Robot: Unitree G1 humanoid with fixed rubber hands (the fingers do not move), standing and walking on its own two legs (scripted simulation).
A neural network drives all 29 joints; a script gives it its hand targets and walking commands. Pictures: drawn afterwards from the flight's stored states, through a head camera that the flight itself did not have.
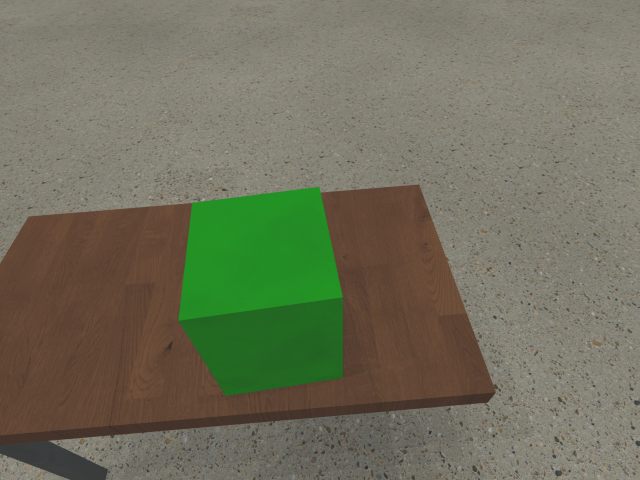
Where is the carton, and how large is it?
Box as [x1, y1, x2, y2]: [178, 187, 342, 395]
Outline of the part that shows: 319,187 192,203 178,320 225,395 342,377 342,296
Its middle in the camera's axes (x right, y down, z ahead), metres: -0.08 +0.08 +0.63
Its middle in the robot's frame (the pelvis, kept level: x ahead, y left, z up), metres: +0.43 +0.09 -0.06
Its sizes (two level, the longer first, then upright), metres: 0.210 0.200 0.250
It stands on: a table, 0.57 m high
